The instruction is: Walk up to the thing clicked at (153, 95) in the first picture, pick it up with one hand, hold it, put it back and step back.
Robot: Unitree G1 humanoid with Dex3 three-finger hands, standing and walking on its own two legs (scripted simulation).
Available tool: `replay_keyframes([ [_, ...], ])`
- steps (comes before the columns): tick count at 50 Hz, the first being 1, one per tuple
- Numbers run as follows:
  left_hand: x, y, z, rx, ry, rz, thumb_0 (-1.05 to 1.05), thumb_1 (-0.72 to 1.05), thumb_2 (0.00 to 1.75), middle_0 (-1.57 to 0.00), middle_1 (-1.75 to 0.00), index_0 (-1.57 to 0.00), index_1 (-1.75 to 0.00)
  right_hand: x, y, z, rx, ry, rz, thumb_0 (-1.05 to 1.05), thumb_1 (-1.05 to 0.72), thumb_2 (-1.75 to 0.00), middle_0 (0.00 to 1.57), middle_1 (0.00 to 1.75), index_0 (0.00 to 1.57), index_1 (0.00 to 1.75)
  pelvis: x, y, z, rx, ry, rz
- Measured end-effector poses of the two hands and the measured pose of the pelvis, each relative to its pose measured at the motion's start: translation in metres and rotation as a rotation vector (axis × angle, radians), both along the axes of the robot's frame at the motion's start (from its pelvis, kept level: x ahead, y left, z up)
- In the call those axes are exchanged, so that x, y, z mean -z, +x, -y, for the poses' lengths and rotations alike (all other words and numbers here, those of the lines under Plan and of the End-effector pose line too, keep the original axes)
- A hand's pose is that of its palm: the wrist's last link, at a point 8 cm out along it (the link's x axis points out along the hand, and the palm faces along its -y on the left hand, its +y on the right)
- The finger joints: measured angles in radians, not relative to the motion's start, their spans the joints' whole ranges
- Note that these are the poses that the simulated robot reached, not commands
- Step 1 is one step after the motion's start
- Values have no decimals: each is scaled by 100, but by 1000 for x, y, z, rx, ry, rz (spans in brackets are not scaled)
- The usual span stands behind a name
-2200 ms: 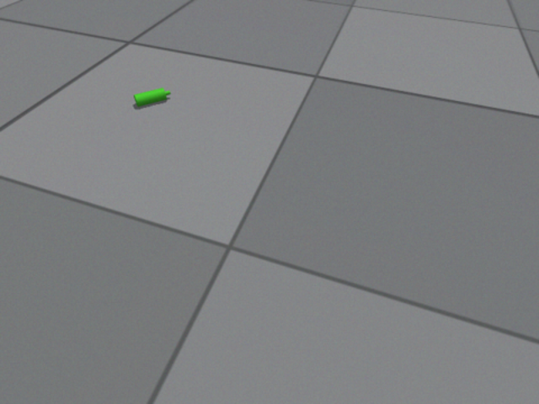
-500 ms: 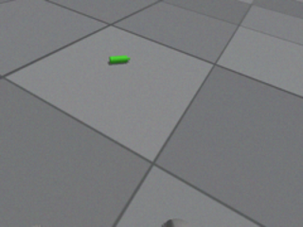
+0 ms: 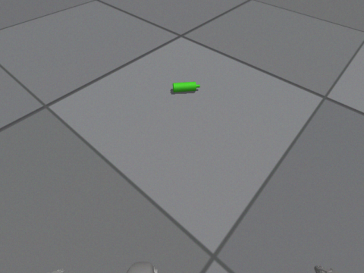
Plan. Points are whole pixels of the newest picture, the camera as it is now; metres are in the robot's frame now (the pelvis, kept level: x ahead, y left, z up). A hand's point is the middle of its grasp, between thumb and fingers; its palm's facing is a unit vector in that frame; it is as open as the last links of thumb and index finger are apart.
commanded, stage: walk up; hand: left
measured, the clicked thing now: (186, 86) +1.66 -0.05 -0.73
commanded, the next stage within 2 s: none
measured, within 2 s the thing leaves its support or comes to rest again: neither
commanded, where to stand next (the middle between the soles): +1.30 -0.28 m, yaw +7 degrees
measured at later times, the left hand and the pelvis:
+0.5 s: hand (91, 189) +0.38 +0.28 -0.15, palm faces -0.01 -0.96 -0.29, open 7.4 cm; pelvis +0.30 +0.01 +0.00, yaw +2 degrees
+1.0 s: hand (138, 139) +0.56 +0.16 -0.13, palm faces +0.07 -0.93 -0.36, open 7.4 cm; pelvis +0.53 -0.12 +0.00, yaw +3 degrees
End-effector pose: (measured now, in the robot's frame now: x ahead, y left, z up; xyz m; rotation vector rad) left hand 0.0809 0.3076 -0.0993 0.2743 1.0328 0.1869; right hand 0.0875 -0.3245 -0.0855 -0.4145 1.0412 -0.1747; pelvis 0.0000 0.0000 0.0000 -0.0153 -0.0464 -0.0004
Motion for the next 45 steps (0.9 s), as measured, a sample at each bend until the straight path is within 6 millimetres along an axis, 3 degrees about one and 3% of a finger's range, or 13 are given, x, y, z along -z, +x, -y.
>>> replay_keyframes([
  [6, 15, 8, -23, -71, 11, -140, 1, 90, 90, -21, -30, -20, -30, -17, 133, -11, -98, -10, 89, 0, -90, -89, 20, 30, 20, 30, 5, 75, -2, -26, -32, -11],
  [10, 37, 37, -41, -115, 5, -192, 1, 90, 90, -21, -30, -20, -30, -10, 206, -26, -138, -30, 84, 0, -90, -89, 20, 30, 20, 30, 20, 138, -12, -37, -36, -29],
  [13, 51, 72, -45, -130, 5, -237, 1, 90, 90, -20, -30, -20, -30, -4, 246, -38, -150, -46, 91, 0, -90, -89, 20, 30, 20, 30, 28, 176, -20, -44, 11, -35],
  [17, 44, 135, -36, -63, -16, -253, 1, 90, 90, -20, -30, -20, -30, -8, 266, -44, -72, -16, 105, 0, -90, -89, 20, 30, 20, 30, 16, 219, -24, -29, 2, -23],
  [23, 22, 253, -25, -5, -25, -106, 1, 90, 90, -20, -30, -20, -30, -11, 264, -29, 8, -7, -3, 0, -90, -89, 21, 30, 20, 30, 1, 280, -12, -37, 19, -3],
  [29, 4, 358, 0, 46, -6, -18, 1, 90, 90, -20, -30, -20, -30, 1, 279, 10, 56, -9, -96, 0, -90, -89, 21, 30, 20, 30, 3, 338, 14, -39, 47, -4],
  [34, -1, 437, 33, 64, 40, 34, 1, 90, 90, -20, -30, -20, -30, 29, 320, 60, 90, -16, -128, 1, -90, -89, 21, 30, 20, 30, 21, 396, 49, -35, 61, -19],
  [38, -9, 471, 63, 39, 61, 82, 1, 90, 90, -20, -30, -20, -30, 43, 370, 85, 73, -5, -145, 1, -90, -89, 20, 30, 20, 30, 23, 430, 76, -49, 44, -5],
  [45, -20, 467, 94, -48, 57, -15, 1, 90, 90, -21, -30, -20, -30, 22, 474, 96, -9, 52, -62, 1, -90, -89, 20, 30, 20, 30, -1, 487, 103, -45, 39, 3],
])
